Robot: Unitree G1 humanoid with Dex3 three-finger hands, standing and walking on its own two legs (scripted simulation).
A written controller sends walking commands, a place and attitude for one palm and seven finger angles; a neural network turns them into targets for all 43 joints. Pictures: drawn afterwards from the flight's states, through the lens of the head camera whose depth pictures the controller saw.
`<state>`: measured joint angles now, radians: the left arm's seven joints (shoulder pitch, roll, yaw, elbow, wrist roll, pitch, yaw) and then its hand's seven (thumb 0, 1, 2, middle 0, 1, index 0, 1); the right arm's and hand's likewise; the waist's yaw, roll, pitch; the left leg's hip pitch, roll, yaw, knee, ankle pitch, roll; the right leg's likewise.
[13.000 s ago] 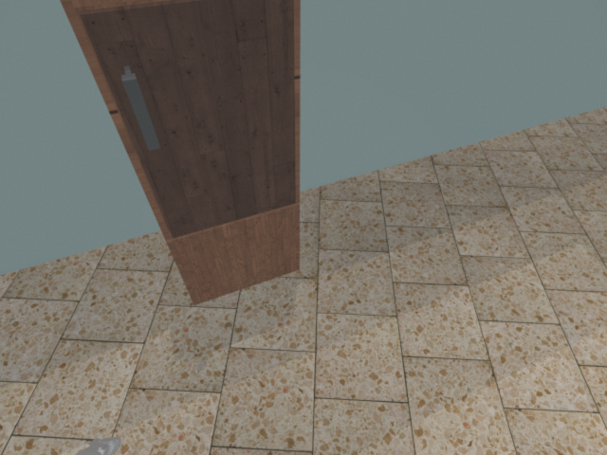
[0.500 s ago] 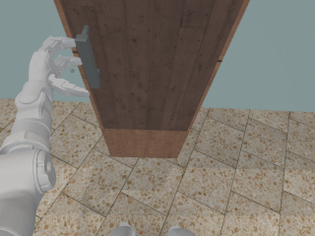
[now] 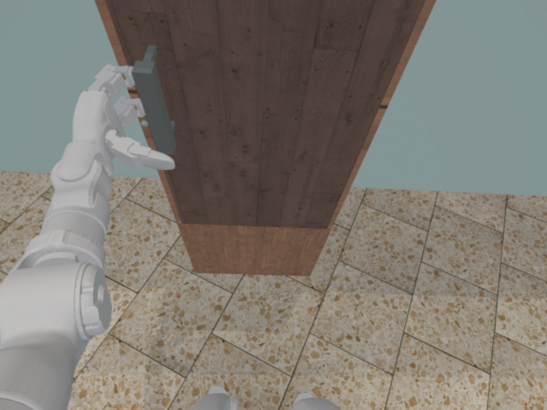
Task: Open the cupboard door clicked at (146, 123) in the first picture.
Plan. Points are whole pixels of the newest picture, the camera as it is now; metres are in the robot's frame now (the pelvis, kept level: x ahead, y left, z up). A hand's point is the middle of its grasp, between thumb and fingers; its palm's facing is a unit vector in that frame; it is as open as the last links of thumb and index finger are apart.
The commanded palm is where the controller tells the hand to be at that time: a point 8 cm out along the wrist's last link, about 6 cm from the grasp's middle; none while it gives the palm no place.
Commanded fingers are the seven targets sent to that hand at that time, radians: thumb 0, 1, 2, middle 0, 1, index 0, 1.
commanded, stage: slide the fingers in behind the handle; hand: left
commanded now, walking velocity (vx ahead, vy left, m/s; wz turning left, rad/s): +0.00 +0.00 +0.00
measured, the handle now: (159, 103) +0.54 +0.14 +0.11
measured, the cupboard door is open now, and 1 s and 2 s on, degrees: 0 0 1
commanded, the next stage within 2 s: close the thumb around the handle in 1.14 s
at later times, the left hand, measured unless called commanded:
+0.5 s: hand (166, 125) +0.50 +0.13 +0.11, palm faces -0.04 -1.00 -0.03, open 13.9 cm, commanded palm +0.48 +0.16 +0.11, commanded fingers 0.00 -0.50 0.30 -0.30 -1.20 -0.30 -1.20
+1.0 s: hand (172, 127) +0.49 +0.12 +0.11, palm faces -0.04 -1.00 -0.02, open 14.0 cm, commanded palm +0.48 +0.15 +0.11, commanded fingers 0.00 -0.50 0.30 -0.30 -1.20 -0.30 -1.20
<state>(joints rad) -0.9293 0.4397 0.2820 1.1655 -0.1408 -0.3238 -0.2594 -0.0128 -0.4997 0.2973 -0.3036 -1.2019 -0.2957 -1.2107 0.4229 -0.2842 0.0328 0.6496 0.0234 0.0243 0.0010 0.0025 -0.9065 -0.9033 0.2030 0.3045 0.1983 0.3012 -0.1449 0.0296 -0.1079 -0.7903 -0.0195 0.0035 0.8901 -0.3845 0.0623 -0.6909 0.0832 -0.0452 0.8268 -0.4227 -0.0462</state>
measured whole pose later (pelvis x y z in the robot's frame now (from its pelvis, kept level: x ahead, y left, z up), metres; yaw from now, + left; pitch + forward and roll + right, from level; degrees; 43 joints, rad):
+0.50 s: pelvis -0.01 -0.01 +0.00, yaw +1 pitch +16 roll -2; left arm -0.97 0.38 0.21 1.19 -0.12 -0.35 -0.14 -0.01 -0.50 0.30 -0.32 -1.22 -0.31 -1.24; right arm 0.42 -0.27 0.03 0.66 0.02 0.00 0.02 0.00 -0.91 -0.90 0.20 0.30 0.20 0.30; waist -0.14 0.03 -0.10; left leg -0.80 -0.03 -0.01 0.90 -0.38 0.05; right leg -0.71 0.08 -0.06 0.85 -0.43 -0.06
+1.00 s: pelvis +0.00 -0.01 +0.00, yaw +1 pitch +16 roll -2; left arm -0.96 0.35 0.19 1.18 -0.14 -0.35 -0.13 -0.01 -0.50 0.30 -0.31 -1.20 -0.29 -1.22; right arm 0.40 -0.27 0.02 0.67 0.02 -0.01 0.03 0.00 -0.91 -0.90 0.20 0.30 0.20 0.30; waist -0.13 0.03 -0.10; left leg -0.80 -0.03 -0.02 0.89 -0.38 0.05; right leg -0.70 0.08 -0.07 0.85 -0.43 -0.06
